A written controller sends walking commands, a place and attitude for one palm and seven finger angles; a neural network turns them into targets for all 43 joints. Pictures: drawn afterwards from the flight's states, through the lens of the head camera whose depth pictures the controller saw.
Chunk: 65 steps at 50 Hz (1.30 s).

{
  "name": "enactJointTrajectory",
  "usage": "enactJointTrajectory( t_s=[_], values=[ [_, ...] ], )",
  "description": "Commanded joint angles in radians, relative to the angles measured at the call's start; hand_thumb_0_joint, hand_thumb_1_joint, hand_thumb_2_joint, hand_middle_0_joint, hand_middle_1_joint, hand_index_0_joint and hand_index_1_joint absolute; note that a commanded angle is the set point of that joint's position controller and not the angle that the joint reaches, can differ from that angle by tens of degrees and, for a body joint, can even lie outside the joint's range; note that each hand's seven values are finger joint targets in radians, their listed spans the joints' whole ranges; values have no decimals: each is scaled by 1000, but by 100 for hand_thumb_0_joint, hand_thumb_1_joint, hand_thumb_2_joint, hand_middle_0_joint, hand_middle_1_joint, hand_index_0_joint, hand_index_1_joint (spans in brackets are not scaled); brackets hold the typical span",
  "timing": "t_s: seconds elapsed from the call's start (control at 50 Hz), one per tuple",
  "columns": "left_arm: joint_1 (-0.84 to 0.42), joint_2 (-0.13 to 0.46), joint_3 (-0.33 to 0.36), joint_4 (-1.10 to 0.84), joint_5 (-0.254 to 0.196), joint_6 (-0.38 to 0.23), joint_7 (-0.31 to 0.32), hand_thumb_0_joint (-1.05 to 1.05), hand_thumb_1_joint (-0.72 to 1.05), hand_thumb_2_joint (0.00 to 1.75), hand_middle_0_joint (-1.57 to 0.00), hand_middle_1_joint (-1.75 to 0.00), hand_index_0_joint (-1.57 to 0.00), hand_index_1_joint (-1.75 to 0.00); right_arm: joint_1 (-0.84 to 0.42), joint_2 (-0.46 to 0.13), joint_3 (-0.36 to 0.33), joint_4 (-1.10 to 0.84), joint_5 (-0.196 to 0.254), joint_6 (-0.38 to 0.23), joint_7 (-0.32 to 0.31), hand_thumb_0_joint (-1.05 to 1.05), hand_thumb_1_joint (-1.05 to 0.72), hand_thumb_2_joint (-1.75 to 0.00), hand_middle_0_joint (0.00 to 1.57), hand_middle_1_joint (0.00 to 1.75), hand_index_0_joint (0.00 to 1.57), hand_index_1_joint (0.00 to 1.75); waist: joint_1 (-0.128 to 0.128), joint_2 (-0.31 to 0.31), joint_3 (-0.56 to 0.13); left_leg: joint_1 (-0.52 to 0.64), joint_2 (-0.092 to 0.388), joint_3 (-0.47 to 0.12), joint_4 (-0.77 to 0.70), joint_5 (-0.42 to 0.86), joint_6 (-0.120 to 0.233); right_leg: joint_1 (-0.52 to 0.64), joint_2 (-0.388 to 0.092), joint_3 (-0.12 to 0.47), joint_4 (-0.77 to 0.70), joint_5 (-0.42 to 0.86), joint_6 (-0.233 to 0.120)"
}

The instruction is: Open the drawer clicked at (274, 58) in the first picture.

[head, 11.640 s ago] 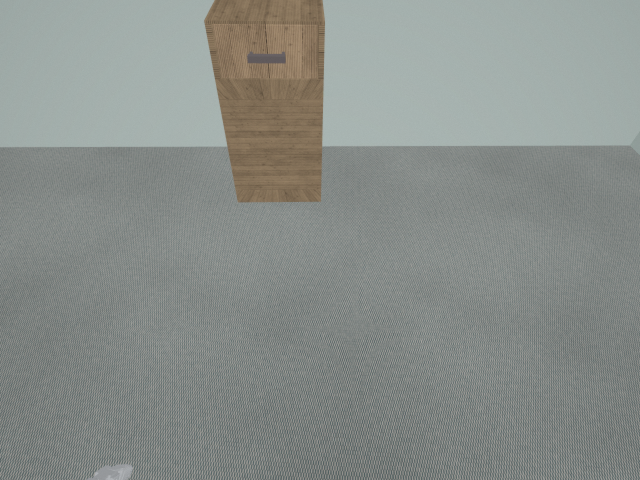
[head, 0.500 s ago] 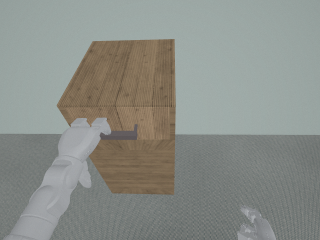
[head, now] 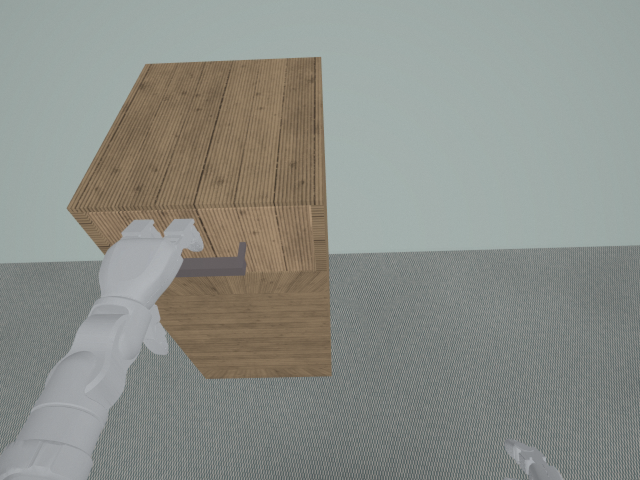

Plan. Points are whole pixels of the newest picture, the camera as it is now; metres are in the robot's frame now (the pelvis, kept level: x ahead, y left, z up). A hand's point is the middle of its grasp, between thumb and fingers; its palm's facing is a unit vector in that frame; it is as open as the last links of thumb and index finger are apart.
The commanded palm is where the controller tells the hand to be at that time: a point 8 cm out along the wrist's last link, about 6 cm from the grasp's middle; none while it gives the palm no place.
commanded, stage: move the hooked fingers above the handle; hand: left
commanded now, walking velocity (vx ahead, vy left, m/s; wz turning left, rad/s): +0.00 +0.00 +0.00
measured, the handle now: (208, 257) +0.46 +0.24 -0.06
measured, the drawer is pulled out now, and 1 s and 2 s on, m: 0.00 0.00 0.00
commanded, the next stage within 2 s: none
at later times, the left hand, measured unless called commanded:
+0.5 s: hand (168, 265) +0.39 +0.26 +0.01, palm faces +0.04 -0.05 -1.00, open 13.8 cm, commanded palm +0.37 +0.26 +0.07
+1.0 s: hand (191, 263) +0.41 +0.24 -0.01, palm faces +0.03 -0.02 -1.00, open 13.7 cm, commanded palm +0.40 +0.26 +0.05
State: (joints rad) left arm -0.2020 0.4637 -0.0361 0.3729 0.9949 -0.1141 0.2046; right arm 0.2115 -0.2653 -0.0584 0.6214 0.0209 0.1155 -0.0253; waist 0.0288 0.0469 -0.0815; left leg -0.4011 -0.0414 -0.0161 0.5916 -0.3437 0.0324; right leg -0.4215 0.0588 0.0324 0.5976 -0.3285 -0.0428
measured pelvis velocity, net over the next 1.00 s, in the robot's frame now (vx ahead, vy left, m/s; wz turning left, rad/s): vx -0.02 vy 0.03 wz -0.02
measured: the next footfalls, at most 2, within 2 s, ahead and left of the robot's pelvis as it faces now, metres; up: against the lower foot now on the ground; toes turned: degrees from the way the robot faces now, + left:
none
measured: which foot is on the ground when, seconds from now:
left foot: down 0.00-1.00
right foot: down 0.00-1.00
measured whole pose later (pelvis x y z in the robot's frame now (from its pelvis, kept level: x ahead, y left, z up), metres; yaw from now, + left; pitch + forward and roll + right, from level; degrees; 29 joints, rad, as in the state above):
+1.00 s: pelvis -0.02 +0.03 -0.02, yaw -1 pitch +17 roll -1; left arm -0.60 0.40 -0.05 0.91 1.11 -0.05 0.46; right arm 0.30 -0.25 -0.05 0.65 0.00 0.15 0.01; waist -0.06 0.05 -0.14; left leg -0.70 -0.05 0.01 0.80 -0.40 0.07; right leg -0.71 0.05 0.05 0.77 -0.36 0.00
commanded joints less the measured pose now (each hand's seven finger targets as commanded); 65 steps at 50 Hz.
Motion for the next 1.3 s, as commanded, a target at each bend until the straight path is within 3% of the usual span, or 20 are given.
enactJointTrajectory(
  t_s=[0.0, 0.06, 0.12, 0.16, 0.22, 0.32, 0.34, 0.4, 0.44, 0.5, 0.52, 0.62, 0.72, 0.8, 0.88, 0.94, 1.02, 1.08, 1.16, 1.28],
  values=[
    [-313, 285, 189, -107, 2, 62, 103, 0, -50, 30, -30, -120, -30, -120, -45, -103, -31, -122, 3, -37, 0, 0, -90, -90, 20, 30, 20, 30, 7, -18, -331, 57, -7, 40, -12, 416, 18, 186, -34, 14, -24, 451, -7],
    [-338, 218, 104, -1, -10, 113, 78, 0, -50, 30, -30, -120, -30, -120, -24, -115, -32, -116, 15, -33, 1, 0, -90, -90, 20, 30, 20, 30, -25, -48, -290, 33, -1, 48, -12, 382, 19, 156, -31, 5, -31, 425, -1],
    [-373, 219, 69, 45, -12, 125, 28, 0, -50, 30, -30, -120, -30, -120, -9, -129, -32, -121, 17, -29, -4, 0, -90, -90, 20, 30, 20, 30, -38, -92, -313, 29, 1, 50, -8, 368, 25, 164, -34, 6, -37, 428, 6],
    [-427, 180, 28, 10, -20, 92, 0, 0, -50, 30, -30, -120, -30, -120, 6, -126, -40, -122, 11, -27, -10, 0, -90, -90, 20, 30, 20, 30, -52, -68, -339, 65, 3, 45, 7, 400, 30, 153, -33, 7, -33, 446, 3],
    [-507, 204, 42, -40, -10, 14, -5, 0, -50, 30, -30, -120, -30, -120, 23, -118, -42, -113, -2, -27, -11, 0, -90, -90, 20, 30, 20, 30, -55, -38, -359, 98, 6, 28, 26, 444, 31, 108, -30, 8, -18, 438, 0],
    [-508, 261, 150, -10, 35, -56, 101, 0, -50, 30, -30, -120, -30, -120, 45, -111, -47, -92, -18, -25, 1, 0, -90, -90, 20, 30, 20, 30, -32, 18, -353, 83, 16, 4, 53, 508, 15, 19, -21, -17, 33, 391, -16],
    [-495, 291, 187, 33, 43, -43, 129, 0, -50, 30, -30, -120, -30, -120, 47, -114, -47, -85, -16, -22, 4, 0, -90, -90, 20, 30, 20, 30, -22, 23, -339, 54, 14, 4, 54, 497, 10, 18, -21, -21, 43, 373, -20],
    [-463, 253, 175, 111, 53, 24, 191, 0, -50, 30, -30, -120, -30, -120, 47, -111, -42, -96, -17, -18, 19, 0, -90, -90, 20, 30, 20, 30, -12, 17, -346, 9, 12, 16, 58, 468, 1, 12, -16, -32, 61, 364, -22],
    [-485, 259, 167, 179, 62, 78, 206, 0, -50, 30, -30, -120, -30, -120, 51, -122, -41, -91, -14, -12, 26, 0, -90, -90, 20, 30, 20, 30, -22, -19, -358, -17, 13, 19, 58, 444, 0, 14, -15, -33, 64, 347, -20],
    [-559, 174, 52, 244, 53, 138, 174, 0, -50, 30, -30, -120, -30, -120, 74, -134, -45, -93, -1, -10, 24, 0, -90, -90, 20, 30, 20, 30, -69, -45, -345, -12, 22, 31, 53, 383, 10, -8, -14, -35, 38, 315, -11],
    [-601, 184, 43, 260, 54, 144, 156, 0, -50, 30, -30, -120, -30, -120, 83, -140, -44, -87, 2, -9, 20, 0, -90, -90, 20, 30, 20, 30, -83, -70, -359, -5, 26, 28, 51, 371, 16, -9, -17, -32, 28, 307, -7],
    [-777, 116, -45, 157, 24, 40, 75, 0, -50, 30, -30, -120, -30, -120, 124, -131, -55, -73, -8, -16, -8, 0, -90, -90, 20, 30, 20, 30, -126, -17, -424, 116, 34, 0, 75, 427, 22, -61, -17, -24, 22, 290, -3],
    [-785, 176, 42, 244, 70, -50, 143, 0, -50, 30, -30, -120, -30, -120, 156, -127, -53, -33, -26, -13, -1, 0, -90, -90, 20, 30, 20, 30, -105, 45, -362, 79, 43, -35, 112, 470, -4, -204, -7, -56, 78, 215, -20],
    [-694, 288, 177, 372, 100, 28, 255, 0, -50, 30, -30, -120, -30, -120, 151, -135, -39, -50, -38, 4, 23, 0, -90, -90, 20, 30, 20, 30, -41, 49, -382, -47, 28, -13, 124, 460, -14, -167, -1, -62, 126, 241, -33],
    [-803, 305, 161, 365, 121, 120, 315, 0, -50, 30, -30, -120, -30, -120, 147, -142, -40, -63, -30, 17, 30, 0, -90, -90, 20, 30, 20, 30, -71, -10, -448, -72, 26, 1, 121, 399, -1, -113, -2, -53, 123, 252, -19],
    [-863, 308, 143, 379, 102, 161, 299, 0, -50, 30, -30, -120, -30, -120, 141, -145, -39, -65, -20, 17, 21, 0, -90, -90, 20, 30, 20, 30, -93, -19, -482, -49, 28, 5, 108, 357, 10, -80, -5, -44, 99, 239, -9],
    [-874, 335, 133, 476, 77, 187, 249, 0, -50, 30, -30, -120, -30, -120, 149, -150, -26, -59, -6, 16, 0, 0, -90, -90, 20, 30, 20, 30, -109, -74, -397, -108, 22, 22, 72, 227, 25, -57, -13, -33, 48, 168, 3],
    [-874, 366, 133, 481, 82, 171, 215, 0, -50, 30, -30, -120, -30, -120, 144, -147, -15, -72, -2, 15, -15, 0, -90, -90, 20, 30, 20, 30, -98, -45, -383, -127, 15, 32, 56, 195, 30, -28, -19, -18, 30, 159, 3],
    [-870, 357, 112, 510, 73, 135, 181, 0, -50, 30, -30, -120, -30, -120, 148, -146, -9, -80, 5, 6, -28, 0, -90, -90, 20, 30, 20, 30, -113, -47, -308, -164, 12, 37, 49, 123, 32, -53, -21, -9, 6, 96, 4],
    [-853, 409, 155, 485, 77, 72, 183, 0, -50, 30, -30, -120, -30, -120, 162, -148, -12, -89, 0, -9, -34, 0, -90, -90, 20, 30, 20, 30, -95, -16, -364, -186, 8, 37, 72, 124, 31, -48, -21, -1, 28, 94, 2]
  ],
)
